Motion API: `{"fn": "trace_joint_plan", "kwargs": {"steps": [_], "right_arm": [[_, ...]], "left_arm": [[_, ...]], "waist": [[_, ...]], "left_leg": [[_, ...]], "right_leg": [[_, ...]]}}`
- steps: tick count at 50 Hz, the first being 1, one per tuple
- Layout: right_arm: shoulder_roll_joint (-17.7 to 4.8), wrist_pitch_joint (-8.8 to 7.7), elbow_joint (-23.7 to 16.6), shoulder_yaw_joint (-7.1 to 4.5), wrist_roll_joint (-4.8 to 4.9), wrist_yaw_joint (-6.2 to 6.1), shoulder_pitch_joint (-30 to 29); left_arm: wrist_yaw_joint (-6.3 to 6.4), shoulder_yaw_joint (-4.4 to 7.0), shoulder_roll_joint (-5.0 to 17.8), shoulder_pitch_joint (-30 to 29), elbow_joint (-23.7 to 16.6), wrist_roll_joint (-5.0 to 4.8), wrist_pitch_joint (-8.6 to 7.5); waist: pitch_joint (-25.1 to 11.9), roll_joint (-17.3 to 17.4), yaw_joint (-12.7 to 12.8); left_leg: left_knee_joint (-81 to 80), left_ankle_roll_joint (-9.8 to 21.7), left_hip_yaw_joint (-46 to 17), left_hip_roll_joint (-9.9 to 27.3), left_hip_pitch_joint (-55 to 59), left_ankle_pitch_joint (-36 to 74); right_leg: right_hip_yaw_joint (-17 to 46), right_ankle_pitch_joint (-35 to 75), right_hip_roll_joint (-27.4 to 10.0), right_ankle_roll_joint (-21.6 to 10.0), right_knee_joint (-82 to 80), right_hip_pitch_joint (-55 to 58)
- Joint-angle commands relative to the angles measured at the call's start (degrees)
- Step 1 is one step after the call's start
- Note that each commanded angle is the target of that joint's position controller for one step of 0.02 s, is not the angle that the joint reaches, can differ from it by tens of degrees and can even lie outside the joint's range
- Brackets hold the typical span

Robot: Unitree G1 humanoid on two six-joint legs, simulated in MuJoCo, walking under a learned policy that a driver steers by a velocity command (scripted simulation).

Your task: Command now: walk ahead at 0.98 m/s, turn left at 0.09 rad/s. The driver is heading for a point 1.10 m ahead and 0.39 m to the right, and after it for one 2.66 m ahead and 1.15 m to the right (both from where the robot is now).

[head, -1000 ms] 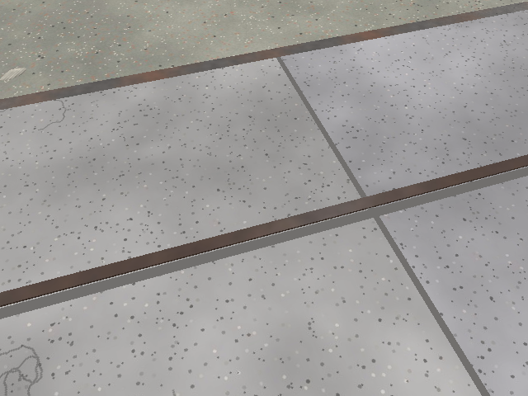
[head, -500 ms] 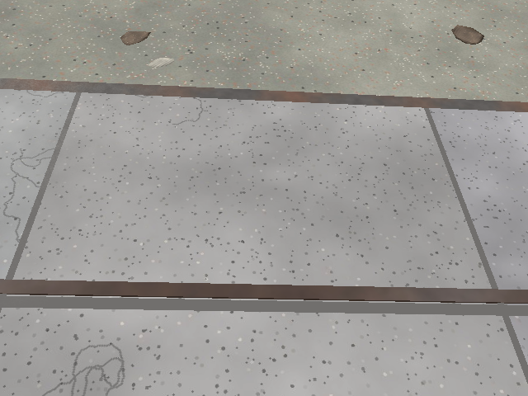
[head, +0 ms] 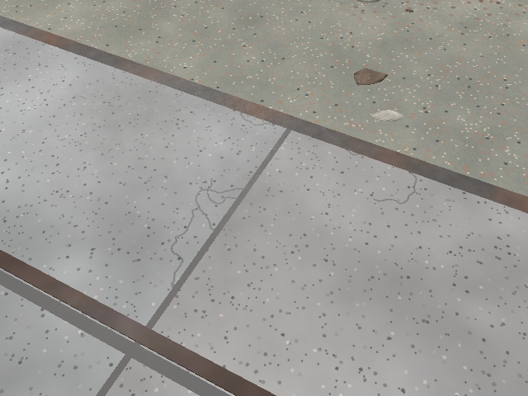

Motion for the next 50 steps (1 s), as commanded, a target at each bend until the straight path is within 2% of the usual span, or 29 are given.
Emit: {"fn": "trace_joint_plan", "kwargs": {"steps": [1,3,6,9,11,12,13,14,15,16,17,19,22,24,28,30,32,33,34,35,36,37,38,39,41,42,45,47,50], "right_arm": [[2.61,-0.05,-7.03,2.19,-1.65,1.05,-2.06],[1.38,-0.27,-10.38,2.93,-1.98,1.39,-8.3],[1.45,-0.88,-12.0,4.27,0.03,2.72,-14.19],[-1.34,-1.06,-11.74,3.38,0.46,1.51,-15.03],[-4.03,-1.53,-8.48,1.77,-0.39,-0.18,-5.26],[-6.0,-1.82,-6.42,0.68,-1.16,-1.3,3.59],[-11.37,-1.94,-5.74,-0.87,-2.47,-2.63,14.77],[-14.38,-1.34,-5.88,-1.5,-3.31,-2.9,15.23],[-10.36,-0.9,-5.87,-1.28,-1.69,-2.76,10.31],[-5.43,-1.22,-6.06,-0.22,-0.86,-2.48,6.03],[-3.21,-1.53,-5.33,0.21,-0.72,-2.09,4.36],[-1.08,-2.26,-3.3,0.77,0.19,-2.14,4.82],[0.93,-3.59,-0.23,1.03,1.58,-1.68,7.1],[1.1,-4.09,0.85,1.14,1.43,-1.75,6.87],[-2.68,-4.06,2.46,0.57,1.22,-2.64,7.87],[-6.78,-3.78,2.42,0.01,1.25,-3.29,10.44],[-10.24,-1.91,2.11,-1.03,0.66,-4.35,9.65],[-11.49,-0.73,0.81,-1.51,0.25,-4.52,6.62],[-11.31,0.01,-0.04,-1.58,-0.16,-4.15,5.33],[-5.01,-0.32,-1.21,-0.24,-0.55,-2.84,4.23],[-3.23,-1.36,-8.06,0.94,0.9,-2.54,9.69],[-5.78,-3.01,-9.33,1.29,0.45,-2.62,4.09],[-6.26,-3.76,-9.24,1.52,0.52,-2.55,2.12],[-5.59,-3.53,-9.21,1.74,-0.09,-2.63,1.01],[-4.62,-0.91,-8.49,2.22,-2.08,-2.65,2.32],[-3.99,0.32,-8.72,2.34,-2.24,-2.54,2.16],[-1.31,1.21,-13.28,3.47,-1.34,-1.64,-7.78],[0.27,1.03,-14.87,4.24,-0.22,-0.99,-12.73],[-0.97,0.7,-15.76,4.06,0.91,-1.07,-15.53]], "left_arm": [[-0.75,-0.76,0.51,6.08,0.92,-1.44,-1.96],[-0.61,-0.41,2.31,6.66,0.58,-1.85,-2.26],[-1.08,0.92,6.88,5.18,-0.93,-2.23,-2.31],[-1.71,1.29,9.13,9.25,-0.18,-2.92,-2.04],[-1.71,1.47,10.41,11.54,0.86,-3.03,-1.47],[-1.68,1.5,10.28,10.89,0.56,-3.37,-1.42],[-1.59,0.25,5.03,9.34,-1.55,-3.1,-1.59],[-1.2,-1.08,-1.38,13.89,-4.23,-5.68,-1.11],[-0.77,-0.59,2.15,10.08,-4.39,-4.55,-0.26],[-1.12,-0.33,2.79,5.64,-4.53,-3.49,0.35],[-1.69,-0.32,2.17,3.99,-4.35,-3.01,0.86],[-2.73,-0.35,0.18,4.03,-4.47,-1.82,2.72],[-3.74,-0.8,-1.34,-2.69,-7.56,-1.11,4.55],[-4.42,-1.4,-1.45,-7.53,-10.1,-1.12,4.47],[-5.92,-2.54,-0.19,-16.08,-13.36,-1.32,4.23],[-5.87,-2.57,0.93,-15.05,-13.19,-1.49,4.24],[-4.97,-1.51,4.52,-5.61,-10.81,-1.24,4.09],[-4.24,-0.1,7.36,5.64,-7.54,-1.44,3.95],[-2.98,1.63,10.12,16.67,-3.61,-1.43,3.73],[-1.6,3.22,13.58,12.05,-3.49,-2.87,4.53],[-1.61,4.26,20.61,7.72,-6.65,-0.78,5.33],[-0.87,4.42,18.37,9.02,-8.28,-1.35,5.64],[-0.21,3.64,14.83,7.61,-7.08,-1.64,5.27],[-0.05,2.93,12.45,5.89,-6.27,-1.8,4.51],[0.21,1.77,9.87,3.06,-6.67,-2.15,2.62],[0.01,1.35,9.03,2.92,-6.65,-2.42,1.89],[-0.36,1.43,9.3,3.28,-6.67,-2.57,0.58],[-0.74,1.88,9.85,4.18,-6.48,-2.79,0.54],[-1.07,2.46,11.07,7.0,-5.61,-3.35,0.56]], "waist": [[1.49,-5.98,-2.55],[3.75,-4.22,-2.7],[4.37,-4.32,-2.24],[3.24,-4.37,-1.36],[-4.39,-2.9,-5.78],[-9.52,-3.4,-10.15],[-17.59,3.6,-14.31],[-23.41,13.68,-9.88],[-16.18,9.54,-8.11],[-7.96,4.54,-6.95],[-4.42,1.99,-5.44],[-1.29,4.87,-2.33],[1.45,3.4,-1.26],[3.24,3.14,-0.51],[6.99,-0.3,-0.51],[4.57,1.67,0.7],[-1.06,3.98,6.82],[-6.7,4.46,12.15],[-11.54,1.17,15.84],[-6.73,-12.12,10.69],[-16.01,-18.64,3.05],[-17.82,-6.99,6.78],[-7.82,-0.81,4.2],[-2.81,3.27,0.77],[1.28,4.8,-3.47],[2.04,4.35,-4.39],[5.43,1.73,-2.7],[4.82,-0.78,-0.33],[1.89,-4.03,2.67]], "left_leg": [[-4.98,-1.78,-2.82,6.69,-15.96,-0.26],[-13.35,-3.92,-0.69,8.6,-17.65,4.85],[-31.32,-5.95,4.87,4.86,3.25,13.17],[-37.69,-5.68,5.63,2.86,8.3,14.75],[-42.2,-4.5,6.72,-0.65,21.07,9.79],[-40.86,-3.95,4.72,2.6,34.02,8.02],[-43.5,-2.9,-11.48,17.91,45.7,-12.31],[-55.23,0.53,-38.54,31.18,50.15,-27.86],[-59.17,1.42,-40.23,28.35,42.9,-31.69],[-58.3,0.73,-29.17,25.38,35.48,-22.75],[-58.77,0.11,-21.1,22.76,29.87,-11.61],[-60.41,-1.69,-9.87,19.6,23.82,0.11],[-62.63,-2.52,0.45,18.27,23.61,13.66],[-63.81,-3.49,8.32,15.99,21.85,22.68],[-66.57,-5.84,18.91,12.91,20.79,36.17],[-59.08,-7.18,20.72,13.96,24.97,65.41],[-44.63,-7.23,19.77,16.4,28.57,78.72],[-31.25,-6.1,18.33,17.21,25.93,78.68],[-11.62,-5.43,17.7,15.28,17.26,64.54],[10.75,-6.77,16.83,3.24,-0.81,1.67],[27.26,-9.26,6.57,-1.11,-22.05,-13.1],[24.61,-8.45,-1.05,1.69,-26.84,-7.97],[17.23,-7.95,-1.61,4.55,-26.47,-4.76],[10.58,-8.14,-1.41,6.87,-22.36,-3.83],[3.97,-9.72,-1.43,8.97,-14.06,-5.21],[0.11,-10.64,-0.91,9.75,-11.78,-6.44],[-15.74,-11.99,2.65,9.79,-7.65,3.29],[-26.95,-11.29,3.86,7.66,-2.71,15.39],[-35.85,-9.8,3.87,4.52,1.57,21.87]], "right_leg": [[26.63,-6.55,-14.78,-11.0,-19.54,8.61],[23.8,-1.97,-14.07,-11.87,-22.4,6.07],[15.18,7.04,-9.73,-9.52,-26.99,-6.64],[15.42,20.13,-11.68,-8.61,-22.88,1.79],[12.25,36.37,-8.84,-6.78,-4.34,6.57],[11.72,31.29,-6.3,-5.96,9.78,-0.7],[9.48,8.95,-2.77,-5.15,30.01,-10.83],[8.26,-13.25,0.3,-4.7,46.75,-23.48],[8.3,-7.25,-2.71,-5.33,50.85,-28.73],[7.92,-2.82,-5.01,-5.17,48.78,-29.89],[7.98,-1.04,-6.53,-4.56,46.41,-28.14],[7.79,-0.59,-8.29,-3.63,44.11,-25.51],[6.21,3.21,-9.37,-3.33,43.43,-29.96],[4.06,9.51,-8.78,-3.66,38.23,-29.44],[-4.22,17.3,-5.23,-6.57,18.75,-19.84],[-8.34,15.41,-0.59,-8.43,15.46,-12.66],[-8.2,10.5,2.61,-10.54,13.4,-2.36],[-6.35,7.9,3.91,-11.98,12.97,9.43],[-1.71,5.31,4.49,-13.45,9.11,24.81],[9.91,3.37,-1.8,-15.13,6.35,30.82],[41.32,4.12,-14.41,-27.45,-1.21,46.71],[49.81,-7.38,-16.84,-27.22,-11.81,45.27],[47.52,-9.53,-16.06,-24.14,-16.1,34.75],[42.91,-5.62,-13.92,-21.73,-16.81,24.75],[34.81,3.06,-9.18,-20.09,-17.23,9.94],[32.06,4.33,-7.34,-19.86,-17.89,5.09],[26.07,9.28,-2.41,-18.09,-20.35,-4.46],[23.91,14.76,0.14,-15.13,-19.44,-4.9],[25.85,25.07,-1.5,-12.52,-16.4,2.76]]}}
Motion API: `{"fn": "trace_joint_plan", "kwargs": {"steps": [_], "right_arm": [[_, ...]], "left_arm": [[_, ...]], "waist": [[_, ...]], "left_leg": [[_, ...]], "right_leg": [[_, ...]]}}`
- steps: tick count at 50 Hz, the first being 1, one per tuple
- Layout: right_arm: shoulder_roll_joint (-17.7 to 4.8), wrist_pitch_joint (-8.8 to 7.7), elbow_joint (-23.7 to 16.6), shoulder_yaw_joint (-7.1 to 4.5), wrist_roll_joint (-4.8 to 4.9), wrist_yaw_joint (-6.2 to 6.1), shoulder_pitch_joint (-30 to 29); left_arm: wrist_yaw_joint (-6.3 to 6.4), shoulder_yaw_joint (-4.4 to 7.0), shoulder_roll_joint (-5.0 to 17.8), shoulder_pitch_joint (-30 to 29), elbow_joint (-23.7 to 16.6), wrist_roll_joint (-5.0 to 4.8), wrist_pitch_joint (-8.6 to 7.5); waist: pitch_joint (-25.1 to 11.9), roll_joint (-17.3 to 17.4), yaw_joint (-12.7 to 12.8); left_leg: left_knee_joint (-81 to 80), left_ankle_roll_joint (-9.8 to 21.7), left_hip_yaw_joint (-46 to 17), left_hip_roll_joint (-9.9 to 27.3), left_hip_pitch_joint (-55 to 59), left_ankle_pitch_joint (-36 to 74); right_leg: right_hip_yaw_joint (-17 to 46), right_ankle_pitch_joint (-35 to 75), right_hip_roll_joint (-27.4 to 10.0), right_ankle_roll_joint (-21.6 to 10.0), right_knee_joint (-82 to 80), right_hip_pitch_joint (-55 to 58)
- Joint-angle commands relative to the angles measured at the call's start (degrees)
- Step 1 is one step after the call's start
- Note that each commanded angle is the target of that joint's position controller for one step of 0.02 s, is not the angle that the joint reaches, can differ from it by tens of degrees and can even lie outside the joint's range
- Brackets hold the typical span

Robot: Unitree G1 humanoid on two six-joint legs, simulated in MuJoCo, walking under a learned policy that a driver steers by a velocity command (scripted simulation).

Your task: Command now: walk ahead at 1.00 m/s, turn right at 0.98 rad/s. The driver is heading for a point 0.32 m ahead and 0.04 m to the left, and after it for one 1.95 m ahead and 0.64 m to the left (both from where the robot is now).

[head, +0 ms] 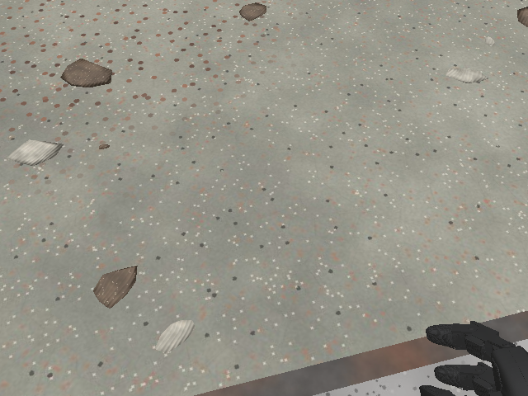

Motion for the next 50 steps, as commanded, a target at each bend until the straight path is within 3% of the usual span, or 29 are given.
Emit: {"fn": "trace_joint_plan", "kwargs": {"steps": [1,3,4,5,6,7,8,9,10,13,15,19,22,24,25,26,27,28,30,32,35,40,42,44,46,47,48,49,50], "right_arm": [[-5.51,-0.64,-4.18,-1.36,0.95,-0.14,-3.66],[-8.23,-0.99,-2.45,-2.53,0.66,-0.76,1.55],[-10.61,-1.28,-0.45,-3.74,0.74,-1.37,8.75],[-12.07,-1.43,2.47,-4.79,0.64,-2.23,19.9],[-15.19,-1.67,4.87,-6.11,-0.47,-3.39,32.01],[-21.2,-1.75,6.08,-7.52,-2.41,-2.81,30.19],[-15.84,-1.27,5.59,-7.32,-0.73,-1.5,25.55],[-11.52,-1.3,5.54,-6.65,0.19,-0.88,21.51],[-9.8,-1.31,6.66,-6.39,0.48,-0.43,20.81],[-6.83,-1.82,11.11,-5.2,1.33,-0.13,24.43],[-7.91,-2.2,12.01,-5.58,1.87,-0.37,26.0],[-11.94,-2.23,10.57,-7.29,2.02,-0.19,22.32],[-12.92,-2.36,11.33,-7.67,2.94,0.52,24.88],[-13.82,-2.09,12.33,-7.88,2.98,0.47,26.67],[-13.79,-2.25,12.04,-7.93,3.25,0.62,25.82],[-9.03,-2.8,10.18,-6.67,3.32,0.34,24.46],[-3.2,-2.23,7.64,-5.06,5.14,0.01,29.43],[-6.4,-0.92,8.31,-5.25,3.4,-0.47,24.81],[-6.9,0.15,8.19,-5.65,1.77,0.64,18.75],[-4.67,1.7,7.55,-5.3,0.96,1.81,17.14],[-3.25,3.17,4.33,-4.74,0.46,2.93,10.76],[-3.88,2.76,-0.35,-3.28,0.68,4.97,-0.1],[-4.14,2.69,-0.63,-2.94,0.83,5.23,-1.56],[-6.53,2.57,1.18,-3.65,0.95,4.52,4.45],[-11.44,2.22,7.04,-6.12,0.81,3.0,25.22],[-14.24,2.41,9.87,-7.86,1.09,1.37,30.68],[-19.68,3.26,9.04,-9.04,1.66,0.31,25.92],[-23.57,3.98,5.72,-9.96,0.71,0.13,24.91],[-20.64,4.09,5.46,-9.8,1.11,-0.56,24.64]], "left_arm": [[0.24,2.85,10.36,-3.54,-4.44,-0.37,-1.21],[0.83,2.95,11.35,-3.57,-3.99,-0.01,-1.25],[0.74,3.08,12.83,-3.93,-3.66,0.55,-1.3],[0.53,2.77,12.62,-5.88,-3.46,1.12,-1.6],[0.7,1.31,7.45,-6.95,-4.28,1.73,-2.32],[0.11,-0.95,-1.34,2.49,-6.64,-0.93,-2.51],[0.53,-1.54,2.61,-1.14,-5.56,0.95,-2.24],[0.19,-1.06,4.77,-8.22,-6.36,1.64,-1.93],[-0.24,-1.29,5.23,-12.59,-7.58,2.49,-2.03],[-1.08,-2.5,2.75,-17.32,-11.21,4.54,-1.22],[-1.45,-3.45,1.98,-20.13,-13.45,4.94,-1.1],[-2.78,-5.14,1.27,-28.21,-16.97,2.48,-1.67],[-1.58,-4.12,3.76,-27.59,-16.39,2.11,-1.65],[-0.06,-2.62,6.02,-19.76,-13.69,2.87,-1.96],[1.01,-1.55,7.79,-11.49,-11.9,3.56,-2.27],[2.36,0.14,12.37,0.32,-11.25,4.62,-2.36],[2.61,1.04,15.82,-0.54,-11.13,5.06,-1.5],[2.77,0.63,11.11,-5.95,-11.55,3.87,-1.08],[1.98,-0.78,4.59,-9.64,-10.29,3.24,-1.74],[1.79,-1.18,2.75,-8.59,-7.89,2.45,-2.64],[1.12,-1.28,1.24,-6.34,-4.82,1.18,-3.95],[1.48,-0.97,3.29,-7.68,-2.12,1.31,-4.63],[1.83,-0.45,6.4,-5.33,-1.33,1.45,-4.49],[2.64,0.5,10.44,-4.07,-1.55,1.56,-3.25],[3.06,1.24,12.97,-8.38,-3.4,2.2,-1.27],[2.33,1.06,11.19,-8.23,-3.37,2.81,-0.9],[1.5,-1.35,2.01,-6.46,-6.01,3.91,-1.45],[1.44,-1.45,5.15,-6.21,-12.7,2.02,-2.65],[1.38,-1.55,7.69,-12.27,-13.26,2.41,-3.87]], "waist": [[0.39,-2.35,-1.78],[-3.17,-2.6,-3.92],[-7.96,-2.2,-7.62],[-12.88,-1.57,-14.19],[-18.59,2.34,-18.69],[-23.32,23.69,-9.69],[-17.23,15.59,-10.61],[-9.48,6.67,-10.34],[-6.43,1.61,-9.99],[-1.45,4.99,-6.69],[0.29,4.76,-5.97],[2.01,4.85,-5.99],[0.57,3.79,-6.18],[-5.21,1.03,-2.72],[-10.29,-0.01,1.55],[-18.6,-6.52,6.26],[-24.43,-18.22,1.36],[-14.95,-10.77,0.15],[-4.73,-2.8,-1.86],[-0.36,-5.91,-4.26],[1.67,-4.98,-5.39],[5.34,-1.86,-6.66],[4.67,-1.78,-6.93],[-0.46,-4.79,-10.85],[-10.81,-5.7,-21.25],[-12.3,-0.13,-21.65],[-9.43,13.73,-13.93],[-23.19,13.58,-13.0],[-17.15,3.33,-14.25]], "left_leg": [[-8.35,1.03,4.33,-5.41,18.49,6.16],[-12.24,2.37,4.62,-7.55,24.58,1.97],[-11.93,3.4,5.42,-8.89,31.3,-3.34],[-11.79,4.65,6.9,-7.61,41.75,-5.59],[-10.35,6.61,-2.62,0.84,53.92,-22.26],[-22.9,14.93,-39.94,16.11,65.05,-36.27],[-27.88,17.03,-50.1,14.6,60.5,-44.02],[-27.66,17.11,-39.29,11.54,53.07,-39.82],[-27.36,16.64,-31.8,8.87,46.87,-31.35],[-28.91,15.97,-22.82,2.51,37.59,-17.57],[-31.43,17.69,-21.35,2.38,34.06,-13.96],[-37.52,15.64,-13.98,-1.42,17.81,-8.28],[-33.88,13.81,-14.3,0.32,22.28,1.71],[-18.08,11.62,-11.13,-2.77,26.31,16.84],[-4.12,10.37,-9.06,-5.59,20.53,15.54],[15.06,9.6,-5.16,-8.49,12.31,-2.29],[30.54,8.73,-0.8,-11.6,-0.18,-26.74],[35.18,9.38,0.32,-7.66,-6.27,-20.78],[31.85,8.98,0.87,-3.66,-5.16,-14.9],[29.57,8.01,0.9,-1.5,-3.64,-14.46],[28.98,7.75,2.22,-0.31,-8.12,-10.88],[8.89,9.65,10.76,-2.93,1.84,2.96],[2.48,11.98,15.56,-7.04,9.9,3.56],[1.04,13.84,17.52,-11.44,17.86,-1.11],[-1.13,17.27,13.06,-13.63,41.24,-5.98],[-4.47,18.73,7.74,-12.32,53.74,-9.89],[-1.9,21.53,-9.82,-1.52,59.45,0.17],[-17.05,32.01,-36.48,6.84,71.91,-15.15],[-26.42,29.35,-40.56,7.6,65.64,-23.76]], "right_leg": [[12.09,31.81,-11.86,-3.57,-4.11,-12.86],[12.19,43.92,-13.05,-1.44,2.96,-5.93],[11.19,51.02,-13.26,-0.31,11.78,-3.33],[8.4,51.05,-12.24,0.56,24.27,-5.78],[4.44,37.81,-9.82,1.2,43.49,-14.74],[-1.47,-7.01,-0.77,4.66,60.69,-34.33],[-1.15,-5.01,-4.54,2.96,63.13,-42.64],[-1.61,0.19,-7.57,3.18,61.19,-43.78],[-2.49,2.07,-9.37,3.65,57.45,-42.22],[-5.0,-0.92,-12.97,6.1,47.76,-40.42],[-6.4,-1.18,-14.49,8.2,41.34,-41.28],[-10.86,12.95,-12.39,10.32,20.68,-21.41],[-10.75,16.76,-11.43,9.94,15.44,-14.34],[-11.81,11.37,-9.09,8.58,11.39,-4.12],[-9.57,8.43,-12.41,7.48,12.28,7.49],[6.25,-12.9,-27.4,5.37,8.73,19.17],[33.58,-31.18,-39.96,0.7,-2.83,24.37],[34.48,-33.27,-37.44,0.24,-5.72,15.97],[15.67,-12.3,-31.87,1.48,-5.32,4.49],[4.97,-1.25,-28.8,3.08,-7.44,-1.66],[-5.39,14.77,-27.8,4.09,-9.18,-1.13],[-23.09,31.19,-22.15,7.38,-13.51,-6.53],[-26.03,53.32,-22.38,8.4,-10.1,-4.3],[-26.12,76.34,-24.13,9.18,1.77,1.19],[-24.02,78.3,-26.2,7.86,29.01,-4.9],[-23.9,43.14,-20.62,8.52,49.86,-16.62],[-21.83,-11.11,-11.58,10.32,73.95,-36.16],[-9.0,-10.07,-9.55,10.92,80.85,-49.97],[-5.68,-4.27,-13.04,10.68,75.25,-52.92]]}}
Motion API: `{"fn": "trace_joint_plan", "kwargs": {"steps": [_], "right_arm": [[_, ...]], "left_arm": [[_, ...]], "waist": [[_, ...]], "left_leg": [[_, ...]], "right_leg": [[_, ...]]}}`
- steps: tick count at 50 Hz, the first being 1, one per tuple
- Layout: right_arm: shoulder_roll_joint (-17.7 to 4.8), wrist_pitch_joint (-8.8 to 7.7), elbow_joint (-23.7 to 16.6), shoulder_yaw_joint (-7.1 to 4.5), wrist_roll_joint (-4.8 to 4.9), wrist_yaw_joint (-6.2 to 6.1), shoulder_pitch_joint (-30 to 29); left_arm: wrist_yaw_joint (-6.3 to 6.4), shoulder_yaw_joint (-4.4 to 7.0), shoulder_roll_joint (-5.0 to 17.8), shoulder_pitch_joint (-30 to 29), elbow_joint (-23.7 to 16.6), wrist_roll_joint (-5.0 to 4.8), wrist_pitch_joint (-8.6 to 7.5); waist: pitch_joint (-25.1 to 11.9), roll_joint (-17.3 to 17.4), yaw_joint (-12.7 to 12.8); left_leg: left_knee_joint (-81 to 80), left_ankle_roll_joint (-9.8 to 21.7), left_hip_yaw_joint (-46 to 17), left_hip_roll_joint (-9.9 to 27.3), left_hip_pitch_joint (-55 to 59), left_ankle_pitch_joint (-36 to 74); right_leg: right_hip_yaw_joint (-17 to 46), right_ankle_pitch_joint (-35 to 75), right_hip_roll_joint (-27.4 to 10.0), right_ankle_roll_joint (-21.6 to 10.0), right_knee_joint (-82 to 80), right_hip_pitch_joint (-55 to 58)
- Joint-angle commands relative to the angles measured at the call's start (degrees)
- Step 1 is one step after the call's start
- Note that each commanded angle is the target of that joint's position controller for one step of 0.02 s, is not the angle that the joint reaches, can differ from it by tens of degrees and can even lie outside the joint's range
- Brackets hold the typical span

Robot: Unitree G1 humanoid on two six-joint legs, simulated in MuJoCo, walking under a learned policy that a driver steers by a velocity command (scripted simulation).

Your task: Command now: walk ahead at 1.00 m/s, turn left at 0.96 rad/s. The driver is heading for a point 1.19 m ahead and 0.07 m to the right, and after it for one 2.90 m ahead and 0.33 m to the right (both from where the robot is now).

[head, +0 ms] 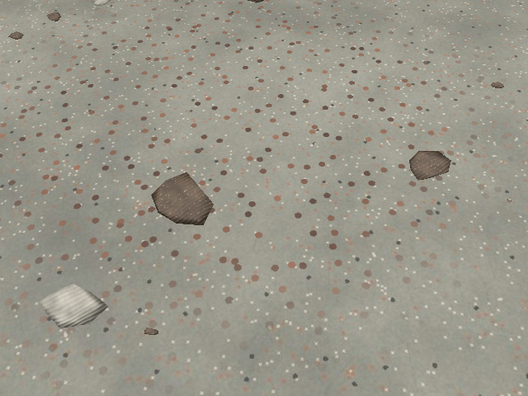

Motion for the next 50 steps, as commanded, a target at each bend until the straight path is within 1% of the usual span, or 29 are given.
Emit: {"fn": "trace_joint_plan", "kwargs": {"steps": [1,2,4,6,8,11,14,16,17,18,19,20,21,22,23,25,27,30,32,35,37,38,39,40,41,42,43,47,50], "right_arm": [[-13.07,0.71,1.13,-4.91,0.2,-2.49,16.08],[-11.44,-0.09,1.91,-4.33,0.45,-2.55,14.44],[-8.81,-1.95,1.67,-3.16,0.65,-2.75,12.32],[-8.23,-3.28,1.75,-2.88,0.89,-2.41,11.62],[-8.15,-3.93,1.92,-3.04,0.88,-2.2,11.55],[-9.05,-4.27,2.61,-3.74,1.61,-1.56,13.14],[-8.72,-4.45,4.4,-3.69,1.77,-1.89,17.15],[-11.04,-4.36,5.68,-3.89,0.79,-2.39,18.03],[-12.05,-4.15,5.82,-4.01,-0.15,-2.33,16.32],[-9.58,-4.44,5.21,-3.29,-0.94,-2.49,13.84],[-0.51,-5.02,2.44,-1.12,1.05,-2.34,19.45],[-1.16,-5.67,2.43,-0.06,0.6,-2.0,20.36],[-3.4,-5.28,1.98,-0.2,-0.27,-2.11,13.81],[-4.52,-5.29,1.09,0.0,-1.23,-1.7,8.73],[-4.48,-5.22,-0.31,0.06,-2.09,-1.45,4.31],[-2.24,-4.27,-2.46,1.14,-3.26,-0.76,3.05],[-1.29,-3.93,-4.29,2.07,-3.43,-0.36,0.76],[-0.5,-4.44,-7.96,3.64,-1.8,0.65,-8.06],[-0.4,-4.5,-8.23,3.87,-0.76,0.77,-9.84],[-2.77,-4.6,-7.9,2.85,-0.71,-0.6,-9.44],[-5.09,-4.99,-4.95,1.3,-1.21,-2.06,0.3],[-7.15,-5.32,-3.04,0.13,-1.73,-3.2,9.62],[-11.56,-5.35,-1.97,-1.57,-2.84,-4.48,22.06],[-14.39,-4.58,-2.2,-2.2,-3.04,-4.4,18.84],[-9.48,-4.12,-2.72,-1.96,-2.41,-4.34,13.54],[-4.73,-4.34,-2.56,-0.93,-1.88,-4.02,11.33],[-2.76,-4.64,-1.3,-0.51,-1.96,-3.67,11.18],[-0.41,-6.57,3.7,-0.11,0.14,-2.92,13.75],[-0.86,-7.36,5.06,-0.22,0.2,-2.82,11.64]], "left_arm": [[-0.19,1.05,10.43,-9.34,-13.08,-0.23,-3.86],[0.02,0.69,9.31,-9.92,-12.54,0.74,-3.31],[0.08,0.36,8.66,-7.52,-11.9,2.04,-0.63],[-0.22,-0.05,7.05,-10.88,-13.57,1.97,0.85],[-1.04,-0.95,4.93,-19.01,-17.03,0.99,0.81],[-1.83,-1.38,4.04,-22.67,-17.51,-0.72,0.48],[-1.52,-0.84,5.77,-23.42,-17.32,-0.67,-0.14],[-0.77,0.97,9.12,-15.32,-14.38,-0.21,-0.41],[0.01,2.17,10.94,-5.71,-11.66,-0.59,-0.42],[1.14,3.47,13.73,6.68,-8.83,-0.25,-0.43],[1.26,5.11,20.35,11.02,-7.68,1.81,-0.72],[-0.2,4.93,17.64,7.32,-6.88,0.27,-0.29],[-0.86,4.5,13.32,0.09,-7.82,-0.43,-0.24],[-1.39,4.05,10.51,-1.65,-7.4,-1.16,-0.34],[-1.65,3.47,8.76,-0.82,-6.0,-1.17,-0.37],[-1.51,2.78,7.19,1.57,-2.99,-1.36,-0.76],[-1.21,3.1,8.06,3.49,-1.82,-1.92,-1.21],[-0.98,4.09,9.7,1.11,-2.58,-1.94,-1.24],[-1.53,4.81,11.46,1.16,-2.63,-2.67,-1.5],[-1.67,5.08,11.87,3.8,-1.53,-3.25,-1.41],[-1.53,5.45,13.48,4.39,-0.96,-3.09,-1.08],[-1.74,5.51,13.4,2.78,-1.57,-3.24,-1.34],[-1.41,3.97,7.32,1.6,-3.42,-2.92,-2.02],[-1.24,2.68,3.71,5.85,-6.54,-4.85,-1.45],[-0.82,2.83,6.68,2.33,-5.18,-3.14,-0.26],[-1.29,3.04,7.25,-2.48,-5.28,-1.96,0.36],[-1.93,2.97,6.39,-5.05,-5.42,-1.55,0.85],[-3.95,2.12,2.9,-11.66,-9.25,-0.54,3.76],[-5.16,1.32,2.99,-17.81,-13.32,-0.5,3.85]], "waist": [[-8.67,-3.01,-6.75],[-4.44,-6.76,-3.79],[-0.99,-7.44,0.39],[0.81,-6.37,0.96],[3.23,-4.07,-0.71],[0.78,-0.98,-3.64],[-0.61,1.1,-5.67],[-6.47,0.6,-1.95],[-11.03,0.38,3.67],[-15.8,-0.34,10.05],[-22.22,-18.78,5.95],[-21.28,-21.58,3.58],[-10.67,-11.51,2.04],[-7.54,-3.72,1.79],[-4.37,-1.04,1.39],[-1.82,-4.96,-1.4],[-0.2,-5.36,-2.12],[2.15,-5.0,-1.53],[0.95,-5.36,-0.69],[-1.13,-4.46,-0.45],[-8.3,-2.35,-5.02],[-13.35,-1.7,-9.8],[-22.13,5.59,-13.8],[-26.94,18.52,-8.44],[-17.08,10.57,-7.5],[-10.4,4.28,-7.54],[-5.81,0.92,-6.63],[-0.13,4.05,-3.09],[1.14,3.84,-0.83]], "left_leg": [[-31.62,11.72,-48.95,21.04,44.21,-7.62],[-31.94,9.9,-43.61,18.05,34.7,-2.13],[-32.26,10.0,-37.21,14.49,20.58,6.91],[-34.49,9.34,-31.78,10.78,12.4,7.57],[-35.96,7.21,-28.52,7.44,6.5,9.83],[-35.38,3.43,-26.83,6.44,8.96,17.66],[-30.71,1.29,-28.43,10.33,20.98,29.48],[-20.09,-0.92,-26.72,11.45,30.84,47.48],[-8.15,-2.23,-23.75,10.12,30.43,52.17],[9.8,-3.43,-20.76,8.25,21.07,45.34],[34.09,-6.51,-15.81,-0.94,2.34,5.81],[38.01,-5.92,-17.25,-2.79,-8.78,-9.32],[37.48,-5.58,-15.65,3.08,-13.19,-3.99],[33.47,-6.11,-14.23,6.04,-11.34,-0.66],[28.63,-6.6,-13.17,7.65,-9.3,-0.61],[22.44,-8.66,-12.32,9.44,-7.88,-3.0],[15.69,-10.72,-10.92,10.59,-8.54,-3.84],[-2.09,-13.06,-7.97,10.03,0.3,7.99],[-7.79,-13.24,-6.14,7.98,11.04,15.28],[-13.25,-12.27,-6.99,7.19,15.07,15.99],[-15.91,-10.66,-5.97,5.01,27.59,9.04],[-14.89,-9.33,-9.51,9.65,40.4,5.2],[-17.12,-7.3,-25.7,25.2,52.77,-16.74],[-29.36,-2.55,-54.82,35.99,56.51,-34.46],[-30.89,-1.51,-52.65,33.66,48.92,-35.76],[-29.93,-2.14,-42.0,30.71,42.75,-25.62],[-30.98,-2.69,-33.64,28.37,36.77,-13.21],[-34.56,-5.34,-15.81,24.82,30.08,8.8],[-36.98,-7.04,-4.08,22.15,27.76,20.78]], "right_leg": [[9.75,3.73,-0.56,-0.77,12.37,-45.93],[9.56,3.03,-2.22,-0.33,7.82,-41.45],[9.81,0.19,-4.26,1.67,0.77,-33.67],[8.07,0.59,-5.1,3.03,-9.43,-30.01],[6.35,12.38,-4.34,3.26,-21.04,-25.74],[5.11,28.96,-1.19,1.67,-34.94,-17.33],[5.4,29.69,-0.23,-0.69,-42.07,-16.04],[3.18,19.58,3.88,-2.7,-43.38,-10.09],[0.89,15.15,5.09,-3.92,-43.59,-1.23],[5.43,7.63,0.33,-5.51,-40.73,12.29],[36.94,-11.38,-15.38,-12.62,-47.96,26.02],[61.1,-17.69,-17.92,-16.21,-60.3,25.78],[52.6,-16.54,-15.73,-17.0,-60.4,18.25],[44.25,-9.64,-13.15,-16.39,-59.48,11.44],[37.81,-2.86,-9.41,-14.52,-59.9,5.46],[33.33,3.09,-5.75,-14.68,-61.44,-0.34],[31.6,7.04,-5.03,-16.34,-64.03,-3.51],[26.06,12.04,-1.75,-15.48,-68.52,-13.25],[25.0,19.34,-1.73,-14.26,-70.23,-17.07],[25.16,31.49,-2.94,-11.89,-63.78,-9.09],[22.26,46.35,-0.15,-9.68,-46.51,-6.7],[20.93,41.44,2.36,-8.5,-32.54,-14.21],[16.8,16.87,5.32,-8.51,-13.84,-22.55],[11.7,-3.87,8.45,-7.82,0.26,-35.6],[10.41,1.76,3.56,-8.22,4.15,-41.98],[9.53,5.19,1.53,-8.01,2.73,-42.6],[9.43,6.5,-0.08,-7.45,0.69,-41.33],[8.66,7.64,-3.69,-6.26,-2.64,-42.82],[6.5,16.36,-3.7,-6.31,-8.71,-42.65]]}}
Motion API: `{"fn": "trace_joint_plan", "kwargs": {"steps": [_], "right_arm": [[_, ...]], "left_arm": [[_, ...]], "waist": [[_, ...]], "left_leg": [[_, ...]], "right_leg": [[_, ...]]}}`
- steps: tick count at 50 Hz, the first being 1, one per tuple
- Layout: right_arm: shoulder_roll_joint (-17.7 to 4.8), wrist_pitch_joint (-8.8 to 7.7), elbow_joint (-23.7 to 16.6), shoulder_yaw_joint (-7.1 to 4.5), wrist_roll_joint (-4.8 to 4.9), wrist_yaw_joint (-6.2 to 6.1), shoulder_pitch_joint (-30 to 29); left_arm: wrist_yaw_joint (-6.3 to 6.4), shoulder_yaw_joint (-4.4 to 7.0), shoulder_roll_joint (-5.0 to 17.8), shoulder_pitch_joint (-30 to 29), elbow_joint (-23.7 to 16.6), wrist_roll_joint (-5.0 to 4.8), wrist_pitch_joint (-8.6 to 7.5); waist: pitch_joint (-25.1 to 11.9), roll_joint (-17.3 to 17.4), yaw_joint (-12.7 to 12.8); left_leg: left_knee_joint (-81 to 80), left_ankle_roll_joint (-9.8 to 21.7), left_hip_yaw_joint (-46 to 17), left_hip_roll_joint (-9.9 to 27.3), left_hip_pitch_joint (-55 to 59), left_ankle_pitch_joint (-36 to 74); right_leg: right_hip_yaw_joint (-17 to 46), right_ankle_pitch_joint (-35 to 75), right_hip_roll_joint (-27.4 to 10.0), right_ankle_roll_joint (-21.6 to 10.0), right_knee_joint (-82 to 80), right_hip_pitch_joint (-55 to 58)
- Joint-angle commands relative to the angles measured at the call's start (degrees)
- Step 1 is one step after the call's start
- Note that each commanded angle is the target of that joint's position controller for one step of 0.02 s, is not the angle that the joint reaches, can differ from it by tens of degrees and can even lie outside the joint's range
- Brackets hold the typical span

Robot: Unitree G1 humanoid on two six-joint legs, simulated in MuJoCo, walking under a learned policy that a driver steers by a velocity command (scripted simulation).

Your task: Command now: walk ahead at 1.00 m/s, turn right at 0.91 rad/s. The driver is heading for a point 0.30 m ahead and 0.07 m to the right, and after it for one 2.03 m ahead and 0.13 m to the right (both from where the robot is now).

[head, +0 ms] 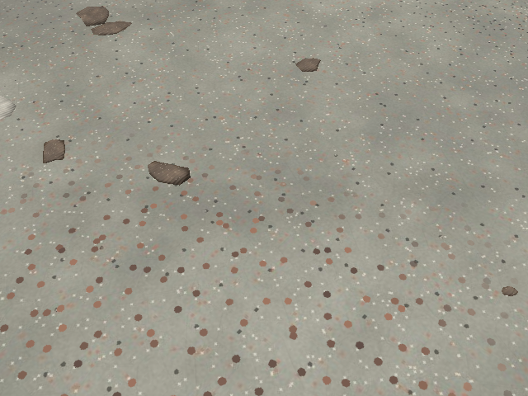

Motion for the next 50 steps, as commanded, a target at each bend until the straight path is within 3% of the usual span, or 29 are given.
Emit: {"fn": "trace_joint_plan", "kwargs": {"steps": [1,3,5,6,8,9,10,11,12,14,15,16,18,22,24,27,29,31,32,33,34,36,37,38,39,41,45,48,50], "right_arm": [[-1.74,-1.95,-3.12,0.35,0.29,0.23,-6.51],[-3.37,-2.01,-2.02,0.06,0.33,0.05,-5.5],[-6.39,-1.82,-1.18,-0.49,0.36,-0.24,-2.01],[-8.34,-1.21,-1.29,-0.96,0.28,-0.57,-1.17],[-12.19,0.79,-2.57,-2.01,-0.22,-1.2,-3.8],[-12.15,1.58,-3.75,-2.04,-0.56,-1.08,-5.88],[-8.55,1.67,-3.72,-1.61,-0.74,-0.16,-6.51],[-3.75,0.75,-10.49,0.26,-0.44,0.48,0.72],[-7.08,-0.66,-12.23,0.33,-0.7,0.34,-5.96],[-5.99,-1.33,-12.78,1.21,-0.9,0.18,-9.69],[-5.17,-0.42,-12.16,1.62,-1.97,0.06,-9.33],[-5.19,1.01,-11.49,1.73,-2.77,0.08,-7.26],[-3.87,3.0,-11.55,1.98,-2.79,0.39,-7.53],[1.03,2.37,-14.81,4.0,-0.74,2.29,-19.31],[0.28,2.19,-14.42,3.61,0.6,2.71,-22.01],[-1.75,2.14,-13.84,2.55,0.8,2.77,-23.75],[-3.51,2.08,-12.81,1.66,0.6,2.61,-20.05],[-6.26,2.38,-6.9,-0.12,0.6,1.94,-1.98],[-8.17,2.35,-3.67,-1.11,-0.12,1.36,9.29],[-16.4,2.49,-3.04,-3.54,-1.44,1.08,11.33],[-13.17,2.87,-4.46,-3.41,0.27,1.83,7.0],[-9.31,2.91,-4.94,-2.76,1.47,1.79,0.36],[-5.18,1.2,-8.91,-1.55,3.41,2.12,-3.81],[-4.85,0.45,-8.83,-1.17,3.0,2.07,-6.46],[-4.09,0.16,-8.97,-0.91,2.9,2.06,-6.69],[-7.73,0.34,-9.55,-2.11,2.99,0.92,-9.62],[-10.35,4.22,-7.95,-3.68,3.94,-1.77,-5.28],[-8.39,6.11,-7.82,-3.77,3.78,-2.98,-4.31],[-6.43,6.57,-9.63,-3.69,3.35,-3.4,-7.73]], "left_arm": [[-1.69,-2.27,-2.77,-5.09,-7.28,-0.04,-0.31],[-2.64,-2.84,-2.5,-9.13,-8.26,-0.11,-0.42],[-2.72,-2.84,-1.68,-9.7,-7.95,-0.23,-0.58],[-2.36,-2.5,-0.49,-7.01,-7.08,-0.32,-0.65],[-1.25,-0.74,3.32,8.21,-3.04,-0.28,-0.91],[-0.06,0.99,6.15,20.8,1.17,-0.15,-1.05],[1.61,3.18,9.66,20.32,2.12,-2.0,-0.11],[1.86,4.12,17.86,12.83,-1.53,0.5,0.88],[2.51,4.33,16.01,15.69,-3.3,-0.15,1.27],[3.5,2.99,10.61,13.12,-0.25,-0.69,-0.18],[3.91,2.53,9.64,10.97,-0.35,-0.63,-1.24],[4.01,1.82,8.12,9.21,-0.51,-0.73,-2.0],[3.49,0.89,5.82,9.24,-0.05,-1.1,-3.49],[2.31,0.39,3.9,11.16,2.01,-1.64,-6.0],[1.83,0.37,4.58,13.89,3.24,-2.27,-7.07],[2.6,0.32,6.24,16.03,5.57,-1.25,-7.13],[3.82,0.66,8.46,16.44,6.44,0.12,-6.53],[5.0,0.86,9.05,13.17,5.9,2.15,-4.86],[5.45,0.33,7.69,10.97,5.02,2.19,-4.64],[4.24,-1.26,0.53,17.38,1.9,-1.05,-5.2],[4.35,-1.73,2.21,14.58,0.72,0.12,-6.3],[4.39,-2.72,2.88,6.93,-1.51,0.16,-7.08],[3.56,-2.36,3.53,1.23,-4.6,-1.46,-8.11],[3.19,-2.03,3.77,1.5,-5.25,-1.89,-8.0],[3.34,-2.08,3.34,-0.53,-5.9,-0.76,-7.34],[3.83,-2.64,2.4,1.38,-6.72,-0.17,-6.77],[3.96,-3.35,-0.89,-6.18,-8.39,-0.84,-6.17],[3.81,-2.37,0.79,-10.13,-10.29,-1.98,-5.89],[4.08,-1.31,2.58,-7.94,-9.62,-1.81,-6.21]], "waist": [[6.36,7.65,4.38],[8.26,4.97,3.79],[6.49,5.16,3.84],[4.3,6.73,5.62],[-4.18,9.18,14.36],[-9.62,7.42,19.38],[-8.43,-2.99,17.41],[-14.84,-13.92,6.62],[-19.68,-1.64,11.58],[-2.19,6.78,5.63],[0.71,7.57,3.12],[2.22,7.79,0.59],[3.17,7.25,-0.81],[6.73,3.61,3.51],[6.54,3.45,5.98],[5.82,3.18,6.89],[2.22,-0.75,4.1],[-5.9,-2.56,-4.81],[-9.53,-0.53,-10.17],[-15.28,20.16,-4.18],[-20.48,15.1,-3.69],[-7.41,2.3,-0.72],[-5.17,1.32,-1.0],[-2.81,1.48,2.63],[-0.42,1.04,3.11],[1.56,3.45,6.01],[-4.56,4.93,1.79],[-4.43,8.54,0.86],[-4.64,10.46,2.82]], "left_leg": [[-12.6,4.92,-2.68,13.2,-3.44,25.13],[-14.7,3.6,3.65,10.88,-5.56,31.92],[-9.75,2.65,5.9,11.0,-1.74,56.84],[-4.28,2.31,6.11,11.76,1.59,69.32],[17.05,2.8,4.81,14.58,1.15,80.55],[34.92,3.05,3.76,14.17,-6.84,72.44],[58.79,1.2,3.54,3.29,-21.52,18.66],[79.28,-1.87,-3.31,-2.29,-43.77,-10.77],[78.54,-1.05,-13.77,-0.5,-48.08,-5.39],[63.45,-0.67,-14.41,5.25,-45.68,-1.49],[59.59,-1.11,-14.41,6.5,-41.13,-2.7],[55.98,-1.92,-14.39,7.33,-36.83,-3.76],[47.24,-3.05,-12.58,8.72,-32.51,-4.78],[23.44,-0.45,-8.04,8.81,-25.6,22.43],[16.82,2.18,-6.55,7.33,-23.23,32.27],[11.58,5.58,-4.26,3.82,-26.79,29.15],[11.94,7.79,-2.7,-1.1,-23.8,18.73],[11.91,9.66,-2.22,-5.5,-9.53,12.38],[11.49,11.25,-6.7,-2.26,3.72,12.43],[12.14,23.42,-38.08,14.62,24.57,16.95],[3.11,25.12,-55.84,17.83,27.45,30.19],[2.56,22.04,-40.12,15.11,11.78,41.08],[-0.94,20.38,-37.72,11.19,6.66,36.58],[-2.64,19.26,-34.43,9.86,0.5,37.31],[-4.76,18.12,-32.76,7.32,-4.14,40.97],[-3.9,18.66,-29.05,5.01,-13.12,50.08],[1.17,9.05,-25.61,-2.5,-19.32,44.03],[4.79,5.2,-31.95,-3.12,-16.04,30.54],[11.05,4.1,-34.72,-3.37,-12.43,24.56]], "right_leg": [[1.56,9.0,-3.11,-0.25,-8.05,-3.96],[-4.43,14.18,-0.64,-1.87,-18.91,3.79],[-9.4,14.4,4.06,-4.02,-23.71,11.5],[-10.56,11.84,6.35,-4.91,-24.26,14.63],[-8.69,5.68,9.37,-7.54,-24.76,31.08],[-5.05,3.49,10.18,-9.48,-28.2,47.13],[3.46,-0.65,6.74,-10.79,-32.48,57.01],[36.88,0.31,-9.56,-21.81,-39.77,69.7],[46.64,-10.21,-11.16,-23.43,-49.06,69.35],[40.25,-6.63,-8.42,-18.19,-54.74,48.58],[34.91,-1.35,-5.23,-16.87,-54.31,40.21],[30.98,1.91,-3.18,-16.55,-54.79,33.27],[25.27,3.97,-0.59,-16.07,-56.64,25.15],[14.04,12.17,3.76,-10.68,-62.31,20.12],[12.74,16.58,1.16,-8.77,-66.02,25.78],[8.05,33.68,-1.79,-5.77,-64.74,41.9],[4.46,59.32,-4.34,-3.77,-55.28,49.76],[1.12,71.59,-4.61,-1.69,-32.4,50.31],[-1.38,61.37,-2.38,-0.32,-13.61,40.24],[-1.65,13.68,8.66,5.32,17.17,12.14],[4.86,-13.94,12.76,4.6,23.13,3.38],[7.43,-7.21,5.05,4.2,15.93,1.96],[9.62,-10.65,5.11,4.56,13.0,1.69],[9.72,-8.85,3.11,4.55,7.85,3.86],[8.43,-8.16,3.0,4.93,4.27,5.56],[7.05,-7.84,3.34,7.86,-10.22,9.45],[3.0,12.73,11.66,9.54,-33.95,22.61],[7.38,17.54,12.0,9.16,-41.55,24.48],[10.45,19.98,9.0,8.12,-45.94,26.14]]}}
